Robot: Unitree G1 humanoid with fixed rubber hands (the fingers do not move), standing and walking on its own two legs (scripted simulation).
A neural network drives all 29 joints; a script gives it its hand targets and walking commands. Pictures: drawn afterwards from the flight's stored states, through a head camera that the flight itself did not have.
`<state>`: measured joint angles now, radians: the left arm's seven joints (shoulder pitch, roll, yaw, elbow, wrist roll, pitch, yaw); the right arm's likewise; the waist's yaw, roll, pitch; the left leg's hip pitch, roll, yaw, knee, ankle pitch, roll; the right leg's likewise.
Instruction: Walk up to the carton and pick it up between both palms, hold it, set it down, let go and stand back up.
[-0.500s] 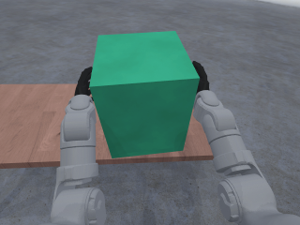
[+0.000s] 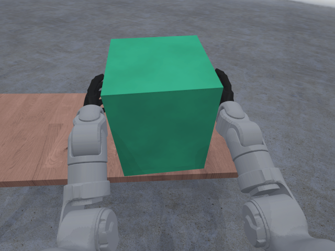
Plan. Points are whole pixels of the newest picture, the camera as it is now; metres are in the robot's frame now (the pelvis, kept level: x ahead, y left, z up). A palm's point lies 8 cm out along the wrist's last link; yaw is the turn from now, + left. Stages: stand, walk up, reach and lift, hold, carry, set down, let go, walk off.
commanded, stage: hold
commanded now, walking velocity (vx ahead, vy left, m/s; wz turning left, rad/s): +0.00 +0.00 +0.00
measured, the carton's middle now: (159, 107) +0.38 +0.01 +0.19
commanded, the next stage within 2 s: none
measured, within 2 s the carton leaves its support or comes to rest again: neither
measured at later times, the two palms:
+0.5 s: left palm (94, 109) +0.36 +0.15 +0.20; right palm (222, 102) +0.36 -0.14 +0.21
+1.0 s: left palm (93, 108) +0.36 +0.16 +0.20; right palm (223, 103) +0.36 -0.14 +0.21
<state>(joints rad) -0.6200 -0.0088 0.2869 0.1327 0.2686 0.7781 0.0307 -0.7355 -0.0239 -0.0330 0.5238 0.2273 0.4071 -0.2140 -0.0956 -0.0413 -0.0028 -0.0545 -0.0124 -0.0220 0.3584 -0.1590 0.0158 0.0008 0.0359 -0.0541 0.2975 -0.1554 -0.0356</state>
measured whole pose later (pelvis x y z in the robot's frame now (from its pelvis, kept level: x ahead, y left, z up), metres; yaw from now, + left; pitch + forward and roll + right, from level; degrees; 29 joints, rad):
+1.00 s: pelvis +0.00 +0.00 +0.00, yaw +0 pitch -8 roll -1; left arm -0.62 -0.01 0.29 0.14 0.27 0.78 0.03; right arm -0.74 -0.02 -0.03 0.54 0.23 0.41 -0.22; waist -0.09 -0.04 -0.01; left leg -0.05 -0.02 -0.02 0.35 -0.16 0.02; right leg 0.00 0.04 -0.05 0.30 -0.16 -0.03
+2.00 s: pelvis +0.00 +0.00 +0.00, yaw +0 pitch -8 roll -1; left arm -0.61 -0.01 0.28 0.12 0.26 0.78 0.04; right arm -0.73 -0.03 -0.02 0.52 0.24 0.41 -0.22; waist -0.10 -0.05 -0.01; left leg -0.05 -0.02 -0.03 0.36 -0.16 0.02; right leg 0.00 0.04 -0.05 0.30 -0.16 -0.03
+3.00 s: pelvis +0.00 +0.00 +0.00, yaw +0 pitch -8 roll -1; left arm -0.62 -0.01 0.29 0.16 0.26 0.77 0.03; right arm -0.75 -0.02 -0.03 0.55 0.22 0.41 -0.22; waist -0.09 -0.05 -0.02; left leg -0.06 -0.02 -0.03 0.35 -0.16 0.02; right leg -0.01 0.04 -0.05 0.30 -0.16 -0.04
